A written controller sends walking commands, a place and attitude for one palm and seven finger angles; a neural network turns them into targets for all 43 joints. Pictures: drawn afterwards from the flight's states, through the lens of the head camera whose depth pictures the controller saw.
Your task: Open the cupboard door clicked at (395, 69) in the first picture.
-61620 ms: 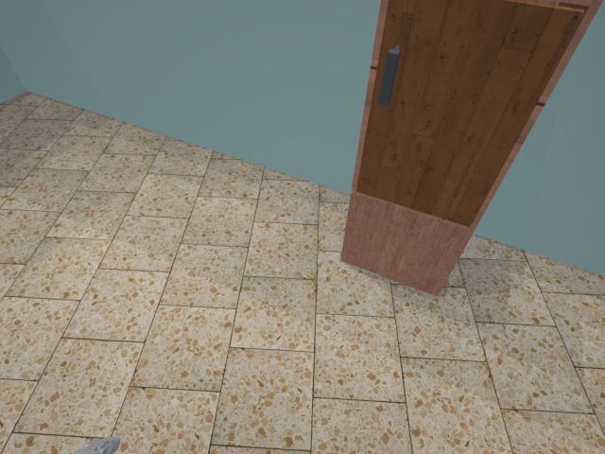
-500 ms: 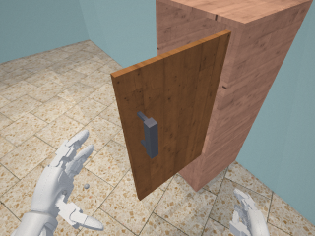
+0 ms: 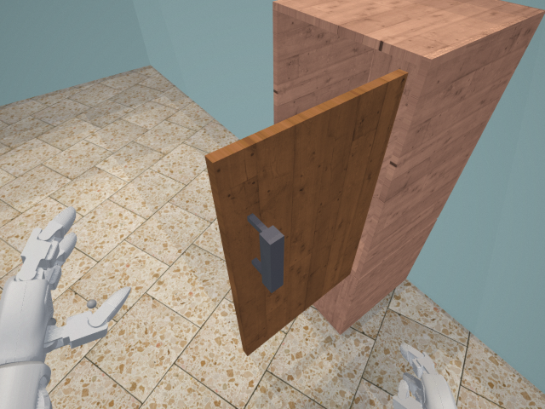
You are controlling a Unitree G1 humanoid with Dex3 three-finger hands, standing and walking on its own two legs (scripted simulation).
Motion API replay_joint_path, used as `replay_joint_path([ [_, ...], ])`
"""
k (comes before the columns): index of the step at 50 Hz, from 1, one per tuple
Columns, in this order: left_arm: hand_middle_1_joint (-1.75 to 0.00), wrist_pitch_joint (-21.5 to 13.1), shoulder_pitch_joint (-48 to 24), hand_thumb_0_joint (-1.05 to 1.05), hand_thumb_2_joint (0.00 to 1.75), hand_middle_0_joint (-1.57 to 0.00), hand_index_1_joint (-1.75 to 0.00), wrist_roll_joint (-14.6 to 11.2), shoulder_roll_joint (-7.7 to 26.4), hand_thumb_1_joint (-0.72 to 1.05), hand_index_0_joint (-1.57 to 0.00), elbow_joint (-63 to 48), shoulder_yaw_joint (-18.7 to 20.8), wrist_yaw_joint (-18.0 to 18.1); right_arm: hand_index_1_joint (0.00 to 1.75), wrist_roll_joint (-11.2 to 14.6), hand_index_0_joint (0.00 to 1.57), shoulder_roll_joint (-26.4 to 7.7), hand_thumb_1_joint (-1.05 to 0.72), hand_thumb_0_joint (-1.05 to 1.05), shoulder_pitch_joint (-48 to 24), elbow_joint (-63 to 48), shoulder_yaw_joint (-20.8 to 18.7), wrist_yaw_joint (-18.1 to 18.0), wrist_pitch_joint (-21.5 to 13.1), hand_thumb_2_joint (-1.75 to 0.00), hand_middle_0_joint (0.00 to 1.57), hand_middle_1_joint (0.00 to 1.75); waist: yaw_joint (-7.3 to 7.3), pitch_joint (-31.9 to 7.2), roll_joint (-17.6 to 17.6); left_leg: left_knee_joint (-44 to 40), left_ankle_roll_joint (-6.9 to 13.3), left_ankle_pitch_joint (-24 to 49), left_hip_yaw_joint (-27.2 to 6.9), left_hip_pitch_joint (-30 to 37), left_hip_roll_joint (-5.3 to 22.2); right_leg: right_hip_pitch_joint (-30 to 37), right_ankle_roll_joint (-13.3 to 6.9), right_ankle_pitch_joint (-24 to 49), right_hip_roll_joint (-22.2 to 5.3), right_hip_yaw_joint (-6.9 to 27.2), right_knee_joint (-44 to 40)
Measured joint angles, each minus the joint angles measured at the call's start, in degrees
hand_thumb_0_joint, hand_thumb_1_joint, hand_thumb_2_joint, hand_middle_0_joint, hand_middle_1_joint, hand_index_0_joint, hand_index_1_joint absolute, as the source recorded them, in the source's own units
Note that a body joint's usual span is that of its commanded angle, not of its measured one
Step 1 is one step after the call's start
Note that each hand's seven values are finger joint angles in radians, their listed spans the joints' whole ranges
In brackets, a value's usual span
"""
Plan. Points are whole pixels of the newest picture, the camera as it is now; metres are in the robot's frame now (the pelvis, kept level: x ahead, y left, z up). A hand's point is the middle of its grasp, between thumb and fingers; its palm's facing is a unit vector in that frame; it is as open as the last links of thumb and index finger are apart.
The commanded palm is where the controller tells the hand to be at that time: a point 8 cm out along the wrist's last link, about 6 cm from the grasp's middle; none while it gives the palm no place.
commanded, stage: draw the hand back to the body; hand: left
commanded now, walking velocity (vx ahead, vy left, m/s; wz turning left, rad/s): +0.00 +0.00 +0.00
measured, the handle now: (263, 252) +0.33 +0.06 +0.07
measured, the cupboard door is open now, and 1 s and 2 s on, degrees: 91 91 91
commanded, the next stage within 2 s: step back with the hand held close in 0.56 s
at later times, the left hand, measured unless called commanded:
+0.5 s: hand (77, 290) +0.20 +0.25 +0.15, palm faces +0.44 -0.80 -0.40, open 7.5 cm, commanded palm +0.15 +0.29 +0.17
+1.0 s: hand (78, 298) +0.19 +0.24 +0.15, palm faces +0.33 -0.79 -0.51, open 7.4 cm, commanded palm +0.13 +0.28 +0.18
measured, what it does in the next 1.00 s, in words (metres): stands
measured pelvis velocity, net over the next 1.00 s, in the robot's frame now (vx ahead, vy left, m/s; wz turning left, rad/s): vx -0.02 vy -0.01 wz -0.03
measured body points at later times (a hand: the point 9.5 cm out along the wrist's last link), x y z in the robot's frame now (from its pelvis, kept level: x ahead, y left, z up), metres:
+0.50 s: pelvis +0.01 -0.01 +0.00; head +0.00 -0.03 +0.45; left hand +0.17 +0.29 +0.17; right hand +0.20 -0.23 -0.08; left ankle +0.00 +0.09 -0.74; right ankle -0.03 -0.13 -0.74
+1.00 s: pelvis -0.02 -0.01 +0.00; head +0.00 -0.02 +0.45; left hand +0.16 +0.28 +0.18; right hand +0.15 -0.26 -0.08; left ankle +0.00 +0.09 -0.74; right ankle -0.03 -0.13 -0.74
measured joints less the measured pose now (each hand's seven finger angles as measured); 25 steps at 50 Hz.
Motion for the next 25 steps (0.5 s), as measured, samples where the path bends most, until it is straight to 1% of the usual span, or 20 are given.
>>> replay_joint_path([
  [11,-0.3,-0.1,-2.1,0.0,0.8,-0.2,-0.3,-0.8,1.9,0.67,-0.2,1.5,6.2,0.0,0.3,0.1,0.2,-0.2,-0.9,0.01,-1.2,0.6,-1.1,0.4,1.1,-0.9,0.2,0.3,0.5,0.2,0.2,-2.8,-0.3,0.9,0.1,2.1,0.3,2.1,-0.2,1.1,0.3,0.2,-3.0],
  [13,-0.3,-0.1,-2.4,0.01,0.83,-0.2,-0.3,-0.9,1.8,0.73,-0.2,1.9,6.8,0.1,0.3,0.2,0.2,-0.4,-0.9,0.01,-1.3,0.7,-1.2,0.5,1.2,-0.9,0.2,0.3,0.54,0.2,0.2,-3.1,-0.3,1.0,0.0,2.3,0.3,2.4,-0.3,1.2,0.3,0.1,-3.3],
  [19,-0.3,0.3,-2.4,0.01,0.88,-0.2,-0.3,-0.9,0.5,0.84,-0.2,2.2,5.8,0.0,0.3,0.1,0.2,-0.7,-0.9,0.01,-1.4,0.8,-1.6,0.7,1.5,-0.9,0.2,0.3,0.66,0.3,0.4,-3.8,-0.6,1.3,-0.1,2.8,0.5,2.7,-0.6,1.3,0.5,-0.1,-3.8],
  [25,-0.3,0.3,-2.0,0.01,0.9,-0.21,-0.3,-0.9,0.7,0.88,-0.21,2.1,5.3,-0.3,0.3,0.1,0.2,-0.5,-0.9,0.01,-1.4,1.2,-1.6,0.4,1.4,-0.9,0.2,0.3,0.59,0.4,0.2,-3.8,-1.0,1.2,-0.4,3.2,0.9,3.2,-1.0,1.3,0.9,-0.3,-4.0],
])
